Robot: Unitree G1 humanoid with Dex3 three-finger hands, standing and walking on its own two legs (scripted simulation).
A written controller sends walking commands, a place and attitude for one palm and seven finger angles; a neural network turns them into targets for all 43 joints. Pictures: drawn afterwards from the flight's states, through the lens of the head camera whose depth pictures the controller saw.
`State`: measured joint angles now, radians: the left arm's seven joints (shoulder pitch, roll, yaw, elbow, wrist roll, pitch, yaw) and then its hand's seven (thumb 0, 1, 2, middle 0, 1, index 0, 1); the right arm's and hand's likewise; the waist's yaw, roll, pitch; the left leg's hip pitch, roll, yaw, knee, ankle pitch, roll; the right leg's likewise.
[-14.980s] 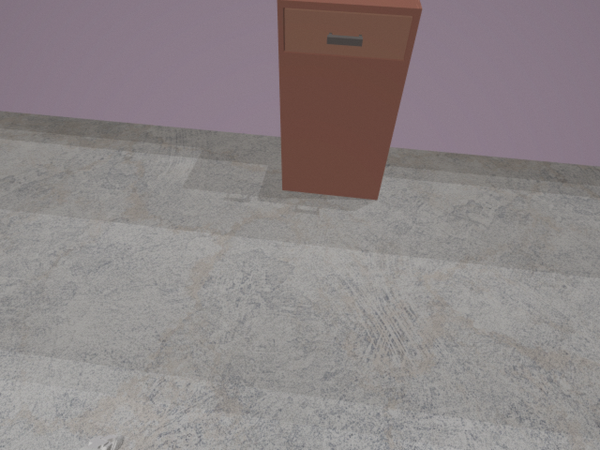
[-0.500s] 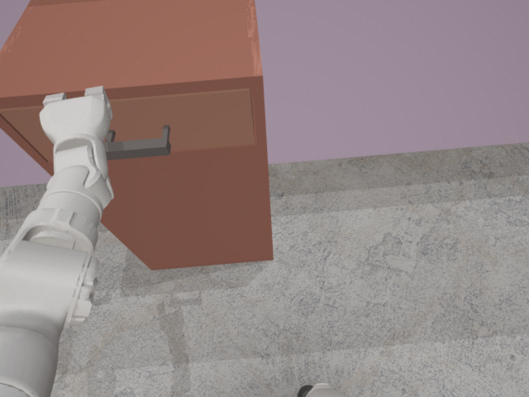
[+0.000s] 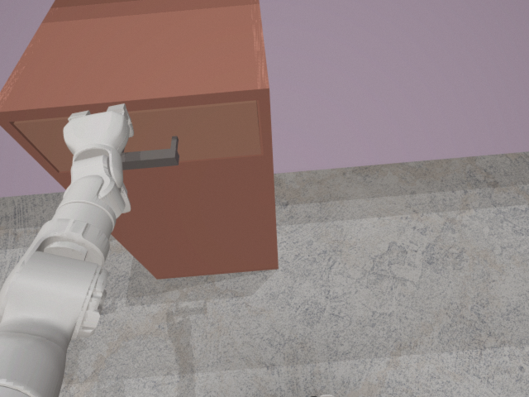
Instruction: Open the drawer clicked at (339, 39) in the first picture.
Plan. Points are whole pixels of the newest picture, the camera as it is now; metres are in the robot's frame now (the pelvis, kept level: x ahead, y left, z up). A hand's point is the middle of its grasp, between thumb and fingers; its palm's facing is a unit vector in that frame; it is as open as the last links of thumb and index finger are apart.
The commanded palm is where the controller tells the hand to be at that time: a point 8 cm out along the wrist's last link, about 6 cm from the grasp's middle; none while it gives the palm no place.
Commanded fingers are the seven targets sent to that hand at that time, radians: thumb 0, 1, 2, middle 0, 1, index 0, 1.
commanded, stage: move the hooked fingers above the handle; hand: left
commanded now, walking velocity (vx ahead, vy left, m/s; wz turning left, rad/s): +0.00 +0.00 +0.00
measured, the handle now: (146, 151) +0.55 +0.22 +0.01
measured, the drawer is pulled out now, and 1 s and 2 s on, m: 0.00 0.00 0.00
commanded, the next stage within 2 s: lower the fingers behind the handle in 1.08 s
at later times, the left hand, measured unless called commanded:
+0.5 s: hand (135, 148) +0.49 +0.20 +0.08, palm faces -0.08 +0.02 -1.00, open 13.7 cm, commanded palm +0.46 +0.21 +0.12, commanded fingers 0.00 -0.50 0.30 -0.30 -1.20 -0.30 -1.20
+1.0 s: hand (115, 166) +0.47 +0.24 +0.06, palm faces -0.16 +0.02 -0.99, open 13.9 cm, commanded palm +0.46 +0.21 +0.12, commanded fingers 0.00 -0.50 0.30 -0.30 -1.20 -0.30 -1.20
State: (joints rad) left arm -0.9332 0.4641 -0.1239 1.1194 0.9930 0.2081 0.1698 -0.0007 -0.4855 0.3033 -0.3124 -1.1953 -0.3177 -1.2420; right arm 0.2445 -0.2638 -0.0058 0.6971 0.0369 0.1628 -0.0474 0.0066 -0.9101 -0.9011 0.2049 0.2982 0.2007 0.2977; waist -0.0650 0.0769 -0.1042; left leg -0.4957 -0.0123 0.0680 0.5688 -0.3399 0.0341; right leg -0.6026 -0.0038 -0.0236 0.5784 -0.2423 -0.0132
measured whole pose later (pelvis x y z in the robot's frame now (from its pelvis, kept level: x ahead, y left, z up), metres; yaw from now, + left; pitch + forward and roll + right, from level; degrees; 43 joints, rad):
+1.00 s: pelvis -0.01 -0.01 +0.00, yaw +2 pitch +16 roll +0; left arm -0.96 0.49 -0.17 1.14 0.98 0.11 0.14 0.00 -0.49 0.30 -0.32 -1.20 -0.31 -1.20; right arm 0.30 -0.29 -0.04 0.72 0.01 0.10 -0.04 0.01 -0.91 -0.90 0.20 0.30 0.20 0.30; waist -0.08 0.06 -0.10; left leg -0.54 -0.01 0.03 0.62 -0.34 0.03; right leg -0.62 -0.01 -0.06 0.59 -0.24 -0.02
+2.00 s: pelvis +0.00 +0.00 -0.01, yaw +0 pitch +20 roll -1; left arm -0.88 0.45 -0.04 1.11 1.06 0.01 0.26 0.00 -0.49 0.30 -0.30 -1.19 -0.32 -1.20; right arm 0.35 -0.24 -0.03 0.73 -0.02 0.11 -0.02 0.01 -0.91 -0.90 0.21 0.30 0.20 0.30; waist -0.12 0.06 -0.13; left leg -0.65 0.00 0.05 0.71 -0.41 0.03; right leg -0.73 0.01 -0.04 0.68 -0.29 -0.02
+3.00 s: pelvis +0.00 +0.01 -0.03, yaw +0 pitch +23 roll -1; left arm -0.87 0.46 -0.05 1.11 1.09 -0.04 0.36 0.00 -0.44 0.32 -0.28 -1.20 -0.31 -1.21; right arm 0.37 -0.26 -0.06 0.73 -0.03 0.08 0.00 0.00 -0.91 -0.90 0.21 0.30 0.20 0.30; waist -0.11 0.06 -0.15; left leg -0.78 0.00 0.04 0.84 -0.46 0.04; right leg -0.85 0.00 -0.05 0.78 -0.33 -0.01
